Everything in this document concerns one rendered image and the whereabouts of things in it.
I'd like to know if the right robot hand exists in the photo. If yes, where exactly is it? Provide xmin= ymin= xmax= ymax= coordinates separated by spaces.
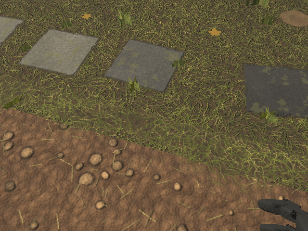
xmin=257 ymin=198 xmax=308 ymax=231

